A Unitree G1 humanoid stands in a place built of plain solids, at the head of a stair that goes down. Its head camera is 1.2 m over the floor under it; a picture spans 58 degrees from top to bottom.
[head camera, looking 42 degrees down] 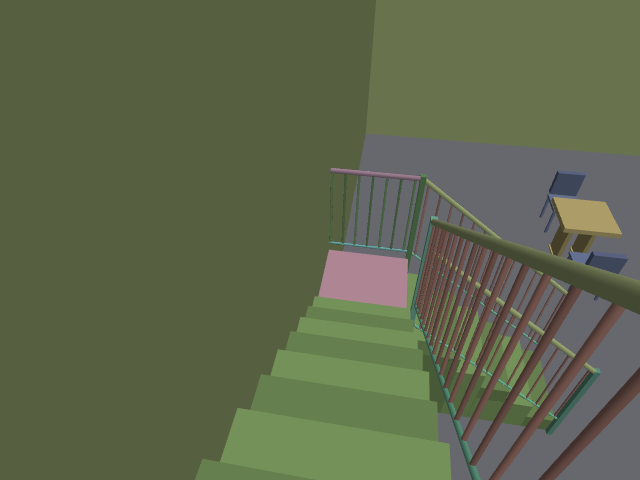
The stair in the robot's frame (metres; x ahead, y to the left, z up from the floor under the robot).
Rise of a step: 0.20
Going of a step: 0.27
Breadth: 0.80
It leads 10 degrees to the right of straight ahead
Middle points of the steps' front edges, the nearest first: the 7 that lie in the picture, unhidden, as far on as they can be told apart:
0.74 -0.08 -0.40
1.01 -0.12 -0.60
1.27 -0.17 -0.80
1.54 -0.22 -1.00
1.80 -0.26 -1.20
2.07 -0.31 -1.40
2.33 -0.35 -1.60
